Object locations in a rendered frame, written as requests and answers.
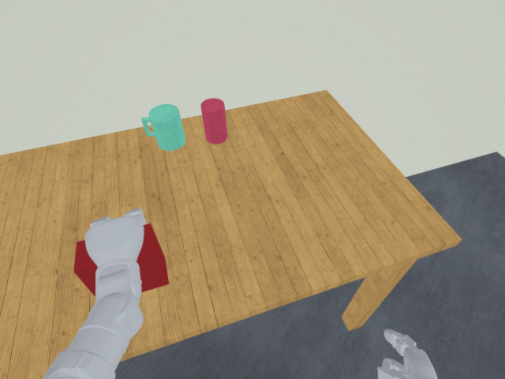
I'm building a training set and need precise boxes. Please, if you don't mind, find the left robot hand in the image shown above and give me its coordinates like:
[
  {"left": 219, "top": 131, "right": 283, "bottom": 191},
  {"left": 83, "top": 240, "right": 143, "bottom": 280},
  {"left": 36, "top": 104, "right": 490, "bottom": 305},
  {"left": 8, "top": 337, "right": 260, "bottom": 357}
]
[{"left": 84, "top": 208, "right": 146, "bottom": 284}]

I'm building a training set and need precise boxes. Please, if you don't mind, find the table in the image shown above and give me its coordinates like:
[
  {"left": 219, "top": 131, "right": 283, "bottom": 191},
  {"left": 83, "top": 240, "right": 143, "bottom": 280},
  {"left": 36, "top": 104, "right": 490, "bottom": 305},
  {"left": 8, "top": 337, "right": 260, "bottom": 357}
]
[{"left": 0, "top": 90, "right": 462, "bottom": 379}]

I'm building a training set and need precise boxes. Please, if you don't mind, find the left robot forearm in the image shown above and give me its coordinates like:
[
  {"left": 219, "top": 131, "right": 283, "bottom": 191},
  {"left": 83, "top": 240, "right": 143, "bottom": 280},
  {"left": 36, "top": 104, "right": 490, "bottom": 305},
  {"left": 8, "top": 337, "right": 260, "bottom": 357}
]
[{"left": 42, "top": 258, "right": 144, "bottom": 379}]

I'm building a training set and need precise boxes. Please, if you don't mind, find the right robot hand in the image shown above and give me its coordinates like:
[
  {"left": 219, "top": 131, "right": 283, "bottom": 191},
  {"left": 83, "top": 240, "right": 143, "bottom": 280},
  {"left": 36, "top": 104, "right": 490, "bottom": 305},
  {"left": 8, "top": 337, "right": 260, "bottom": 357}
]
[{"left": 377, "top": 329, "right": 438, "bottom": 379}]

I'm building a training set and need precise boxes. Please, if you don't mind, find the sponge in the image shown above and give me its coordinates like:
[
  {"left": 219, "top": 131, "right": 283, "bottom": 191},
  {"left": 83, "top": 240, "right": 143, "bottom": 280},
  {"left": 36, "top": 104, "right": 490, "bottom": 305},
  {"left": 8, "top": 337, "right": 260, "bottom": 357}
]
[{"left": 74, "top": 223, "right": 169, "bottom": 296}]

